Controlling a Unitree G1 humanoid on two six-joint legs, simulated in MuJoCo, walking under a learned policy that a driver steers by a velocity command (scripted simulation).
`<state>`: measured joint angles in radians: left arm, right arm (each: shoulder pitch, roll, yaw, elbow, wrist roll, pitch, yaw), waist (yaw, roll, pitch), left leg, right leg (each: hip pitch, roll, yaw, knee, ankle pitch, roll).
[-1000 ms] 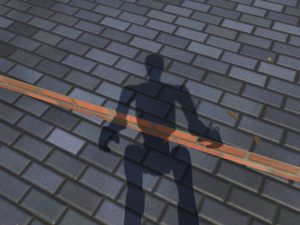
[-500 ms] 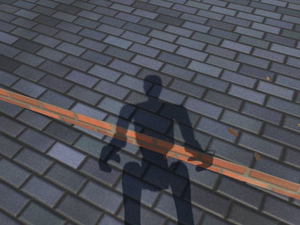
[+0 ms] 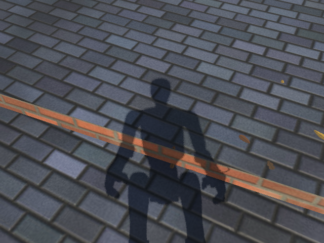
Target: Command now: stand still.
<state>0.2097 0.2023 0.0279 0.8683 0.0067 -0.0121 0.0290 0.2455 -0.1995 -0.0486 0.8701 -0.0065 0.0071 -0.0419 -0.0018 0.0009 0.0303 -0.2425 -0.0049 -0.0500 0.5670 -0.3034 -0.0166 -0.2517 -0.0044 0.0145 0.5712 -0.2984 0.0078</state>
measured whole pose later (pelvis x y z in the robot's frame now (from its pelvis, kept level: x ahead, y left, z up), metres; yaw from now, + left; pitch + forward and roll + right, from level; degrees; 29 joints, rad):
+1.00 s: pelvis +0.41 -0.05 +0.01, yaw -1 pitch +0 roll +0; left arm 0.37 0.20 0.03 1.01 0.01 -0.10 -0.01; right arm 0.16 -0.23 -0.05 0.92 -0.03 -0.06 0.01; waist 0.02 0.03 0.10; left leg -0.60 0.05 0.01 0.97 -0.20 0.05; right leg -0.13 0.06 -0.11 0.32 -0.19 -0.09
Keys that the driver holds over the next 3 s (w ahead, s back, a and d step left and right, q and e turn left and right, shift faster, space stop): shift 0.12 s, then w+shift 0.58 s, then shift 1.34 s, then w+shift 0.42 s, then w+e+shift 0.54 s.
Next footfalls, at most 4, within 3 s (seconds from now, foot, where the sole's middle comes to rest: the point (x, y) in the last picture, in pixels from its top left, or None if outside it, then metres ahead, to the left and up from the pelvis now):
0.74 right None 0.43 -0.12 -0.77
1.18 left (163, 210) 0.65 0.03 -0.77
1.44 right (210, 234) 0.55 -0.17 -0.77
2.42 left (152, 180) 0.80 0.08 -0.77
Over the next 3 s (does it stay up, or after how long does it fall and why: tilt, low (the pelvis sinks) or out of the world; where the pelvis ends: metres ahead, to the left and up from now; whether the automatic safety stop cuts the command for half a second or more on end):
stays up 1.10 -0.06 0.06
